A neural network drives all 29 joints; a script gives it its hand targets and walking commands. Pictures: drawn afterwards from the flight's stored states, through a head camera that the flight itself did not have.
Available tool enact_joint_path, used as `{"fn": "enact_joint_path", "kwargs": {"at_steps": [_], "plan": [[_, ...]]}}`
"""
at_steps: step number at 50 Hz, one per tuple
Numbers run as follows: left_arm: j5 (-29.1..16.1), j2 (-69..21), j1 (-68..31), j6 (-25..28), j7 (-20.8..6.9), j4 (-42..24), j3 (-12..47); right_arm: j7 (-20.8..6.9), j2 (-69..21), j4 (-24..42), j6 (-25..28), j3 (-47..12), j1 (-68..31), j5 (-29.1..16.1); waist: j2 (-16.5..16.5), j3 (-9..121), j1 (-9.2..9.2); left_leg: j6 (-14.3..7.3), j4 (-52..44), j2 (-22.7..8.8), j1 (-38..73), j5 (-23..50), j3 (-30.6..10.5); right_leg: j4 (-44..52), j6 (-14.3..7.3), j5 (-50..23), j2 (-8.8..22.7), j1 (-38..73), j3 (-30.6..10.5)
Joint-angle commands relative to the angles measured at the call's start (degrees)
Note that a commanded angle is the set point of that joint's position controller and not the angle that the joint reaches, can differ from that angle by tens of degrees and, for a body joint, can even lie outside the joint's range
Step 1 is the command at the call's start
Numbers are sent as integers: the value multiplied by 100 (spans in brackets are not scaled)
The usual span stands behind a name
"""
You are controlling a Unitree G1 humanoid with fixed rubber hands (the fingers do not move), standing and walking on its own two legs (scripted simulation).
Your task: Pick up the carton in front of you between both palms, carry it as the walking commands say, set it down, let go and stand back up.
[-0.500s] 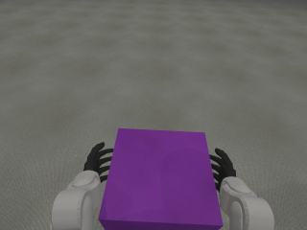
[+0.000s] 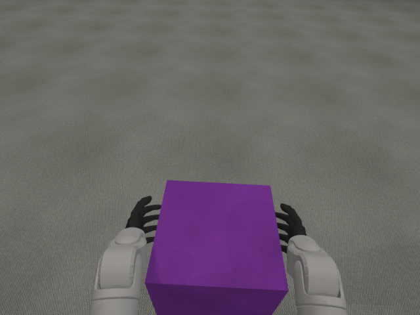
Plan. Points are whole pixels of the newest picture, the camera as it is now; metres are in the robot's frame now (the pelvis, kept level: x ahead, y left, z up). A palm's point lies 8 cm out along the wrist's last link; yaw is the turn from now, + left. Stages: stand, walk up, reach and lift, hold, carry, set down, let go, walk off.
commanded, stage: carry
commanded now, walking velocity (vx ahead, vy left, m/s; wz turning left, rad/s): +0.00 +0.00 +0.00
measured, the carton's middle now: (214, 258) +0.28 +0.00 -0.03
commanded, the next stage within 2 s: hold in 1.64 s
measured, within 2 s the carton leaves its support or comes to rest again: neither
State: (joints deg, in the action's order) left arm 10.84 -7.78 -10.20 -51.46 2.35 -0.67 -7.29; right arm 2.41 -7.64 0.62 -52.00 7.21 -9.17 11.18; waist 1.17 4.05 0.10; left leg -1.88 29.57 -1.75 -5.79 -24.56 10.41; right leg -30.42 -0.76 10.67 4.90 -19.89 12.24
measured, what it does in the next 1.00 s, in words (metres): stands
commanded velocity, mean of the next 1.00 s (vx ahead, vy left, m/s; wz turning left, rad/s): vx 0.00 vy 0.00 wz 0.00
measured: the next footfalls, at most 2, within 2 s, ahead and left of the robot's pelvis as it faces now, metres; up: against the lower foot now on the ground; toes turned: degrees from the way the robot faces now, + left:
none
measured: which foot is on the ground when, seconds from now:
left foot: down 0.00-1.00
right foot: down 0.00-1.00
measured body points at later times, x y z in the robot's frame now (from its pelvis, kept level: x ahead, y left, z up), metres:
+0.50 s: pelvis -0.02 +0.00 +0.00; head -0.03 +0.00 +0.45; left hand +0.29 +0.15 +0.04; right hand +0.28 -0.15 +0.03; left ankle -0.09 +0.07 -0.73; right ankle +0.06 -0.12 -0.73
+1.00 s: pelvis -0.03 +0.01 +0.00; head -0.05 +0.02 +0.45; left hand +0.28 +0.16 +0.04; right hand +0.27 -0.14 +0.04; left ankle -0.09 +0.07 -0.73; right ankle +0.06 -0.12 -0.73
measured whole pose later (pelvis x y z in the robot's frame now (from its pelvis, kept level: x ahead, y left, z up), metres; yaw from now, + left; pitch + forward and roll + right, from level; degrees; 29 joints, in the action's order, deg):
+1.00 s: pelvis -0.03 +0.01 +0.00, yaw +0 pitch +0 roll -1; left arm 13.8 -8.7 -14.9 -42.7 0.7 9.1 -11.0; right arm 0.8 -8.3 -9.1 -42.8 11.2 -13.4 14.1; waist 0.7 3.3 0.0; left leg -3.7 31.5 -0.3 -8.3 -23.5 11.1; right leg -29.5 0.0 7.4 6.3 -21.3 11.3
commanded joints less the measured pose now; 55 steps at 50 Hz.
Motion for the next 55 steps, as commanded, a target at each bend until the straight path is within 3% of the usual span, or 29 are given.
{"fn": "enact_joint_path", "kwargs": {"at_steps": [1, 4, 6, 7, 8, 9, 11, 12, 13, 14, 16, 17, 20, 24, 26, 29, 31, 33, 34, 35, 38, 43, 45, 47, 50, 51, 52, 54, 55], "plan": [[-1146, -4419, -2462, 523, -1155, 211, 2838, -1113, -4380, -22, 568, -2882, -2641, -1088, -35, 1074, 9, 41, -627, -797, -466, 2092, -530, 277, -64, -1206, 503, 1130, -617], [-1224, -4739, -2875, 956, -1207, 516, 2800, -1172, -4470, -265, 1017, -2889, -3087, -1180, -105, 1163, -34, -74, -725, -763, -561, 1598, -656, 352, -121, -857, 517, 1144, -685], [-1083, -4650, -3105, 1146, -1284, 762, 2747, -1282, -4737, -740, 1219, -2678, -3084, -1079, 19, 1212, -5, -6, -533, -747, -374, 1833, -504, 345, -111, -1297, 495, 974, -575], [-1001, -4724, -3085, 1249, -1306, 784, 2587, -1320, -4727, -739, 1302, -2704, -3199, -995, -229, 1256, 13, -28, -541, -736, -508, 2032, -606, 247, -91, -1344, 480, 1159, -635], [-874, -4697, -3049, 1230, -1300, 1074, 2421, -1296, -4542, -834, 1323, -2393, -3225, -868, -89, 1263, -8, -26, -561, -733, -456, 1961, -513, 277, -114, -1282, 541, 1094, -598], [-954, -4672, -3178, 1336, -1333, 896, 2521, -1325, -4778, -994, 1355, -2578, -3152, -944, -421, 1340, -5, -19, -627, -675, -423, 1771, -583, 227, -77, -1115, 502, 1120, -581], [-1096, -4973, -3386, 1443, -1398, 719, 2802, -1368, -4948, -868, 1463, -2738, -3326, -1039, 128, 1317, -13, -32, -602, -679, -486, 1679, -544, 368, -84, -1182, 548, 1207, -671], [-975, -4946, -3034, 1331, -1385, 1126, 2642, -1398, -5035, -671, 1498, -2881, -3501, -1094, 169, 1310, -24, 9, -665, -653, -481, 1484, -444, 327, -129, -1196, 566, 1117, -652], [-974, -5014, -3003, 1307, -1401, 1334, 2505, -1390, -4960, -854, 1416, -2867, -3656, -1090, -274, 1281, -12, -42, -635, -728, -616, 1601, -537, 315, -46, -1156, 517, 1236, -593], [-967, -5086, -2936, 1318, -1405, 1044, 2647, -1378, -4984, -782, 1396, -2882, -3250, -958, -380, 1310, -33, -42, -606, -748, -537, 1634, -613, 278, -42, -1114, 508, 1094, -531], [-1081, -5114, -2917, 1246, -1362, 694, 2807, -1347, -5117, -550, 1265, -3009, -3152, -1111, -213, 1434, 11, -10, -413, -628, -560, 2124, -503, 213, -91, -1725, 494, 1249, -605], [-1307, -5295, -3003, 1196, -1362, 538, 3130, -1363, -5113, -462, 1284, -3088, -3204, -1280, 121, 1713, -13, -2, -362, -608, -278, 2213, -517, 63, -154, -1888, 556, 1250, -651], [-1138, -5122, -2723, 1076, -1356, 728, 2920, -1353, -4986, -534, 1161, -2995, -3061, -1147, -164, 1532, -16, -2, -343, -744, -427, 2859, -521, 12, -26, -1814, 509, 1148, -525], [-1159, -5027, -2814, 1052, -1382, 781, 2853, -1353, -4954, -507, 1109, -2968, -3146, -1221, 263, 1469, -27, -6, -249, -723, -299, 2820, -442, 45, -96, -1909, 555, 946, -597], [-1164, -4988, -2963, 1090, -1397, 618, 2845, -1352, -5008, -435, 1158, -2986, -3147, -1155, -330, 1493, -18, -54, -345, -720, -410, 2462, -495, 80, -101, -1550, 451, 1061, -554], [-1098, -5103, -2828, 986, -1403, 980, 2837, -1334, -4944, -563, 1105, -2863, -3288, -1136, -48, 1180, -42, -73, -508, -737, -786, 1724, -576, 218, -84, -1428, 562, 1047, -715], [-1074, -5090, -2807, 1021, -1432, 899, 2745, -1359, -4973, -483, 1102, -3005, -3265, -1130, -318, 1460, -16, -93, -491, -693, -495, 1801, -620, 179, -131, -1358, 555, 1034, -701], [-1070, -5047, -2957, 1063, -1398, 965, 2672, -1354, -4990, -596, 1144, -2805, -3362, -1049, -184, 1229, -44, 4, -592, -686, -564, 1566, -572, 252, -87, -1229, 570, 885, -702], [-1048, -5057, -3138, 1068, -1378, 769, 2755, -1353, -5066, -608, 1134, -2797, -3220, -1047, 187, 1174, -26, -45, -567, -756, -673, 1728, -551, 315, -61, -1249, 535, 880, -663], [-1123, -5047, -3165, 1070, -1385, 764, 2845, -1383, -5106, -658, 1126, -2857, -3234, -1117, 357, 1181, 11, 4, -517, -784, -511, 2479, -592, 110, -58, -1358, 464, 852, -573], [-1065, -5057, -2971, 1036, -1405, 867, 2677, -1386, -5149, -644, 1077, -2854, -3220, -1134, -173, 1334, 11, -19, -420, -868, -521, 2321, -551, 230, -87, -1254, 430, 952, -518], [-1078, -5168, -2786, 1052, -1403, 907, 2846, -1408, -5120, -556, 1105, -3083, -3408, -1181, 57, 1184, -19, -81, -531, -834, -597, 2050, -564, 225, -30, -1034, 384, 881, -569], [-1120, -5099, -3112, 1073, -1371, 642, 2846, -1378, -5106, -526, 1125, -2864, -3332, -1173, -160, 1443, 6, -113, -521, -733, -520, 2110, -622, 160, -46, -1212, 508, 1120, -626], [-1053, -5015, -3040, 1050, -1349, 724, 2770, -1376, -4941, -628, 1136, -2644, -3181, -1019, 58, 1448, -29, -85, -500, -688, -402, 2153, -496, 138, 1, -1299, 478, 1022, -570], [-1049, -5094, -2871, 1022, -1381, 805, 2772, -1389, -4969, -677, 1086, -2865, -3155, -1065, -271, 1419, -19, -88, -618, -721, -557, 2082, -674, 135, -16, -993, 525, 1107, -552], [-972, -4959, -2784, 1006, -1344, 840, 2712, -1414, -5049, -544, 1151, -2845, -3255, -1150, 82, 1399, -40, -42, -452, -678, -397, 1997, -487, 203, -28, -1248, 500, 989, -606], [-1032, -5057, -3160, 1028, -1366, 786, 2724, -1404, -4993, -698, 1119, -2741, -3226, -1029, 94, 1170, -5, -83, -443, -715, -669, 2220, -561, 191, -30, -1429, 513, 960, -619], [-1076, -5105, -2890, 1012, -1387, 903, 2801, -1390, -5029, -649, 1115, -2787, -3171, -1122, -199, 1506, -38, -75, -494, -573, -479, 1931, -536, 206, -5, -1377, 538, 1110, -677], [-1089, -5139, -3100, 1041, -1397, 967, 2739, -1374, -4966, -612, 1132, -2848, -3407, -1052, -96, 1202, -11, -62, -469, -748, -467, 2451, -510, 83, -22, -1525, 494, 863, -499]]}}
